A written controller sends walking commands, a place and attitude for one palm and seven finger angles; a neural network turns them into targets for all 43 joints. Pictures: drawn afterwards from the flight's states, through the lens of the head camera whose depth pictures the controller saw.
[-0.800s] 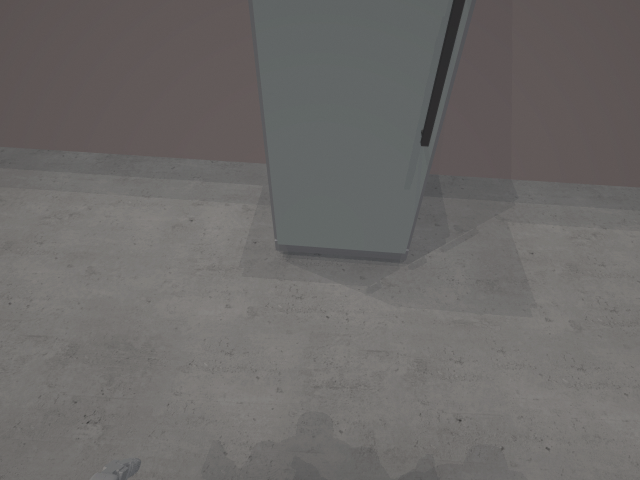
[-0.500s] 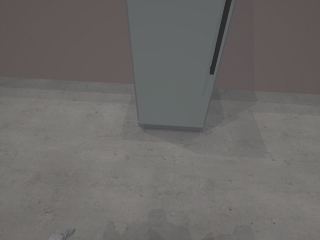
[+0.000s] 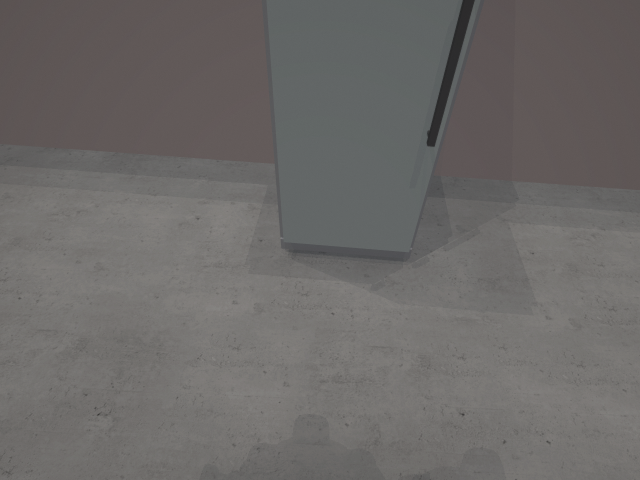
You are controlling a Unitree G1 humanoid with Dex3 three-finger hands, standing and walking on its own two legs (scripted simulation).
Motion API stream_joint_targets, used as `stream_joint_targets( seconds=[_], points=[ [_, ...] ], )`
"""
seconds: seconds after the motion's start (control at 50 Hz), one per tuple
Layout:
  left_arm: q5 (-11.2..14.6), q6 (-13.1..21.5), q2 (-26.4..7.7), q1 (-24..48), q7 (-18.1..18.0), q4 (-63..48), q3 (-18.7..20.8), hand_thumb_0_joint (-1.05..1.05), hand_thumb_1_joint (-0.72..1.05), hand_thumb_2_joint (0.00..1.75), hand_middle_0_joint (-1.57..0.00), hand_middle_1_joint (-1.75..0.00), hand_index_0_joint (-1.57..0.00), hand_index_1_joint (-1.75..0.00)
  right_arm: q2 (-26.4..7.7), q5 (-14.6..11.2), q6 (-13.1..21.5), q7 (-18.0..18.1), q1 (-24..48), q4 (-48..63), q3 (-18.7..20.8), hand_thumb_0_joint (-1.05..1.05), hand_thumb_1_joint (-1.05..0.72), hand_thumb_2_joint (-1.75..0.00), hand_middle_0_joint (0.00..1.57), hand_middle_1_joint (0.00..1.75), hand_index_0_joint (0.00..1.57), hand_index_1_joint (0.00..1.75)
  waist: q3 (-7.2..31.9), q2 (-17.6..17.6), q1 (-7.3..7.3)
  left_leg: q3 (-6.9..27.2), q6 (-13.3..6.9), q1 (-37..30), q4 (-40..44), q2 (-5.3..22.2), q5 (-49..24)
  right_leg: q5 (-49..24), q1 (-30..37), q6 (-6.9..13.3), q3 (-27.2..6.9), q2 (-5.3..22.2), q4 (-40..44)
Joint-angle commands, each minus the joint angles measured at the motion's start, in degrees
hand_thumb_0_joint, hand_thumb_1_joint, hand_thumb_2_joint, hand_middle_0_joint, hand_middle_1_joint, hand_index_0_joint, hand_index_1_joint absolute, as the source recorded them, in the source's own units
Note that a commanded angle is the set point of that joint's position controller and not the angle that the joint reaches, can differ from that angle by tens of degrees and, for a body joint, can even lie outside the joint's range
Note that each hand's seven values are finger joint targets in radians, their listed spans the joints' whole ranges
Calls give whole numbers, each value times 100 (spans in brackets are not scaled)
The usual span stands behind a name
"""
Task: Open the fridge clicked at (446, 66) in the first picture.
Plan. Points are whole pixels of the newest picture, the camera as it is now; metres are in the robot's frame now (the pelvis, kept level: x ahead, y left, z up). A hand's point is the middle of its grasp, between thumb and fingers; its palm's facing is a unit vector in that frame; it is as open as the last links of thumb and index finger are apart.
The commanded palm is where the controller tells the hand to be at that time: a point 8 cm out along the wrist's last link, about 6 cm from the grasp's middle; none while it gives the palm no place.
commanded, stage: stand and wait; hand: right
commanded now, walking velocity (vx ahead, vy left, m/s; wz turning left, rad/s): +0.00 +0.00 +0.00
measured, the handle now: (450, 61) +1.06 -0.27 +0.08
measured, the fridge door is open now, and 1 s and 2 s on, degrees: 0 0 0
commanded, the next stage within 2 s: look at it before walking up in 0.02 s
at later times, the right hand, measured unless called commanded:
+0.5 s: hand out of the picture +0.08 -0.24 -0.16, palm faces -0.03 +0.94 -0.33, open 7.4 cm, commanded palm none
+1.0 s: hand out of the picture +0.06 -0.23 -0.18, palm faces +0.10 +0.97 -0.23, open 7.4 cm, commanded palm none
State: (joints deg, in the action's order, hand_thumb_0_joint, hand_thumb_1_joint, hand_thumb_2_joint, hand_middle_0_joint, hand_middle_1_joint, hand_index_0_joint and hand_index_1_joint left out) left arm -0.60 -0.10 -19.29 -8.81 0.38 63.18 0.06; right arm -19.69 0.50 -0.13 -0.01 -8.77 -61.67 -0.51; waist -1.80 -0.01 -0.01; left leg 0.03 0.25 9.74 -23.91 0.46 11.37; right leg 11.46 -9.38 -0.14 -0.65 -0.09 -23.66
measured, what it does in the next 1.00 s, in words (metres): shifts its weight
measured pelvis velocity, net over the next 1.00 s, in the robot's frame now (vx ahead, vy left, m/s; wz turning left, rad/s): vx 0.05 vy -0.02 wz -0.10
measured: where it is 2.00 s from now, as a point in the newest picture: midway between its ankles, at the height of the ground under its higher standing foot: (362, 443)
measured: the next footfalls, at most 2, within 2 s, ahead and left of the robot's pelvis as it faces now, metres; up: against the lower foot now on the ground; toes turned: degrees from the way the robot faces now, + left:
left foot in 1.60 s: +0.43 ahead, -0.01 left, +0.00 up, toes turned -2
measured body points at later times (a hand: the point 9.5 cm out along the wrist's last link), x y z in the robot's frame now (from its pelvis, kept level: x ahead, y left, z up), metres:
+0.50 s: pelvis +0.01 +0.00 +0.00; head +0.01 +0.00 +0.45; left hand +0.08 +0.30 -0.13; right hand +0.08 -0.29 -0.13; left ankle +0.02 +0.12 -0.74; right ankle +0.02 -0.12 -0.74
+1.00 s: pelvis +0.05 -0.02 +0.00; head +0.04 -0.04 +0.45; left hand +0.09 +0.25 -0.14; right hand +0.05 -0.28 -0.16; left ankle +0.02 +0.12 -0.74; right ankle +0.03 -0.12 -0.72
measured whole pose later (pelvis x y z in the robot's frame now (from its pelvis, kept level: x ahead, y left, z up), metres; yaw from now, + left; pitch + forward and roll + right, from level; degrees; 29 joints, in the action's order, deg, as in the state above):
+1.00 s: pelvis +0.05 -0.02 +0.00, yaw -5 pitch -1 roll +1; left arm -1.1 -1.8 -14.3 -15.3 1.5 62.3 0.4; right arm -15.4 1.5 0.5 -0.1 -15.2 -60.1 0.9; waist 0.9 1.5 -0.3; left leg -4.9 0.8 6.3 -23.8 2.3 16.5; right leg 24.6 -18.1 0.7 2.5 2.0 -42.8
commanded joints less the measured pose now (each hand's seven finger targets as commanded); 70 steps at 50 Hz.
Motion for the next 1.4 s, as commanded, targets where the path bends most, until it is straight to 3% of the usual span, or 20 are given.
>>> stream_joint_targets(
  seconds=[0.0, 0.48, 0.72, 0.76, 0.8, 0.84, 0.86, 0.88, 0.9, 0.94, 1.0, 1.02, 1.04, 1.06, 1.08, 1.12, 1.18, 1.24, 1.32, 1.38],
  points=[
    [2, 177, -1168, 373, -80, -364, 205, 0, 90, 90, -20, -30, -20, -30, -1166, 14, 153, 61, 272, 362, 254, 0, -90, -90, 20, 30, 20, 30, 164, 80, -9, 687, -213, 93, 634, 661, 328, -80, -153, 185, -597, 577, 504],
    [18, 198, -1182, 423, -97, -330, 202, 0, 90, 90, -20, -30, -20, -30, -1157, 20, 177, 65, 291, 326, 249, 0, -90, -90, 20, 30, 20, 30, 421, 14, 2, 616, -204, -113, 550, 641, -505, -629, 134, 171, -548, 661, 509],
    [19, 191, -1181, 516, -103, -328, 185, 0, 90, 90, -20, -30, -20, -30, -1175, 20, 168, 63, 318, 303, 245, 0, -90, -90, 20, 30, 20, 30, 288, 34, -15, 603, -185, -154, 611, 646, -559, -633, 140, 164, -542, 656, 598],
    [-26, 85, -472, 152, -67, -191, 13, 0, 90, 90, -20, -30, -20, -30, -512, 16, 62, 88, -91, 150, 109, 0, -90, -90, 20, 30, 20, 30, 384, 98, -22, 504, -65, -235, 579, 654, 314, -85, 19, 75, -439, 558, 433],
    [-68, 6, -399, 23, -38, -230, 24, 0, 90, 90, -20, -30, -20, -30, -607, 57, -14, 57, -336, 139, 171, 0, -90, -90, 20, 30, 20, 30, 51, 285, -113, 739, -138, -194, 762, 745, 1779, 1125, -669, 98, -378, 333, 139],
    [-86, -41, -319, 6, -27, -387, 45, 0, 90, 90, -20, -30, -20, -30, -885, 90, -40, 43, -657, 195, 307, 0, -90, -90, 20, 30, 20, 30, -231, 1011, -248, 1417, -462, -303, 1329, 1347, 2919, 1604, -1520, 52, 24, 36, -810],
    [-82, -50, -326, 58, -16, -491, 88, 0, 90, 90, -20, -30, -20, -30, -982, 102, -26, 56, -761, 258, 376, 0, -90, -90, 20, 30, 20, 30, -338, 1309, -305, 1766, -689, -212, 1625, 1743, 3198, 1650, -1767, 44, 164, 82, -1498],
    [-68, -39, -377, 124, 4, -596, 135, 0, 90, 90, -20, -30, -20, -30, -979, 111, 10, 74, -862, 305, 406, 0, -90, -90, 20, 30, 20, 30, -413, 1256, -334, 1952, -888, -257, 1732, 1992, 3128, 1731, -2020, 69, 119, 197, -2089],
    [-59, 6, -358, 114, 30, -649, 172, 0, 90, 90, -20, -30, -20, -30, -939, 115, 90, 81, -815, 333, 441, 0, -90, -90, 20, 30, 20, 30, -494, 1019, -259, 1851, -998, -333, 1678, 2104, 2662, 1578, -2189, 89, 68, 366, -2380],
    [-33, 76, -155, -62, 97, -698, 190, 0, 90, 90, -20, -30, -20, -30, -859, 134, 190, 68, -687, 410, 470, 0, -90, -90, 20, 30, 20, 30, -394, 623, -108, 1135, -975, -358, 1326, 2013, 1682, 1476, -1950, 87, 172, 505, -2121],
    [-25, 131, 149, -847, 121, -525, 191, 0, 90, 90, -20, -30, -20, -30, -652, 113, 189, 37, -523, 447, 463, 0, -90, -90, 20, 30, 20, 30, -330, 487, 233, 94, -604, 487, 670, 1576, 1500, 778, -473, 66, 724, 256, -893],
    [-25, 161, 74, -1408, 89, -353, 223, 0, 90, 90, -20, -30, -20, -30, -512, 82, 163, 24, -528, 451, 447, 0, -90, -90, 20, 30, 20, 30, -178, 107, 427, -322, -422, 927, -21, 1293, 1556, 609, 309, 58, 729, 157, -463],
    [-65, 207, -268, -2035, 33, -157, 339, 0, 90, 90, -20, -30, -20, -30, -144, 37, 132, -14, -592, 519, 372, 0, -90, -90, 20, 30, 20, 30, -85, -1162, 617, -798, -142, 1592, -1599, 746, 1482, 1558, 850, 278, -477, 696, 313],
    [-109, 260, -768, -2569, -42, -84, 474, 0, 90, 90, -20, -30, -20, -30, 266, 16, 125, -50, -488, 774, 270, 0, -90, -90, 20, 30, 20, 30, -218, -2433, 711, -978, 166, 2888, -3301, 45, 2422, 2225, 1067, 812, -2859, 2035, 1456],
    [-61, 245, -764, -2631, -93, -93, 456, 0, 90, 90, -20, -30, -20, -30, 134, 83, 175, -33, -156, 952, 274, 0, -90, -90, 20, 30, 20, 30, -402, -1498, 652, -279, 10, 3219, -3887, 278, 2212, 2320, 965, 1139, -3268, 2322, 1602],
    [-49, 300, -247, -2097, -143, -192, 347, 0, 90, 90, -20, -30, -20, -30, 200, 113, 227, -56, -122, 746, 351, 0, -90, -90, 20, 30, 20, 30, -535, -634, 424, -17, -53, 3279, -4469, 643, 1264, 1642, 567, 1154, -2690, 2012, 1514],
    [-19, 492, 186, -1883, -194, -152, 238, 0, 90, 90, -20, -30, -20, -30, 403, 118, 231, -123, -479, 468, 336, 0, -90, -90, 20, 30, 20, 30, -377, -216, 148, -112, 93, 2785, -4213, 729, 488, -691, 519, 941, -1406, 1543, 1337],
    [23, 553, 341, -2062, -232, 21, 233, 0, 90, 90, -20, -30, -20, -30, 579, 113, 145, -89, -631, 379, 328, 0, -90, -90, 20, 30, 20, 30, -325, -409, 70, -243, 194, 2850, -4064, 681, 165, -1752, 790, 912, -716, 1350, 1277],
    [27, 557, 511, -2310, -283, 206, 237, 0, 90, 90, -20, -30, -20, -30, 703, 95, 105, -89, -226, 509, 350, 0, -90, -90, 20, 30, 20, 30, -540, -430, 126, -397, 195, 3191, -3502, 626, -146, -2393, 1090, 802, -332, 1300, 1281],
    [-7, 543, 602, -2354, -294, 289, 233, 0, 90, 90, -20, -30, -20, -30, 800, 55, 125, -109, 204, 671, 350, 0, -90, -90, 20, 30, 20, 30, -820, -539, 206, -576, 116, 2890, -2493, 526, -342, -2522, 934, 787, -48, 1243, 1297]
  ],
)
